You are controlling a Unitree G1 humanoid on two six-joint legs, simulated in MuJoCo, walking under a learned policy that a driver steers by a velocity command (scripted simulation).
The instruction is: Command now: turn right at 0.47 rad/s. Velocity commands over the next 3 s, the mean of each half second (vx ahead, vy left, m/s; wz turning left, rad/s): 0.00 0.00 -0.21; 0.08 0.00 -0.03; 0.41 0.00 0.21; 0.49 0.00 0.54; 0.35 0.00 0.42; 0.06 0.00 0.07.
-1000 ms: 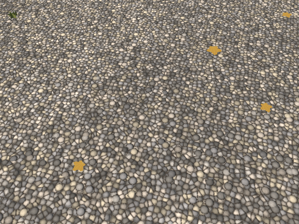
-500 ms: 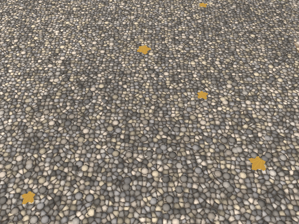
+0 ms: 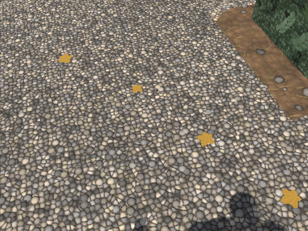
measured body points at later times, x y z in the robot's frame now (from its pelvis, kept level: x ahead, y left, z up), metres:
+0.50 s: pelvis +0.02 +0.00 +0.01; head +0.03 +0.01 +0.46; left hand +0.18 +0.24 -0.10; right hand +0.12 -0.28 -0.10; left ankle +0.02 +0.14 -0.73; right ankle +0.01 -0.10 -0.73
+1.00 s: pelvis +0.05 +0.00 +0.00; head +0.05 -0.01 +0.45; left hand +0.16 +0.26 -0.12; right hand +0.09 -0.27 -0.13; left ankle +0.02 +0.14 -0.73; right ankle +0.03 -0.10 -0.73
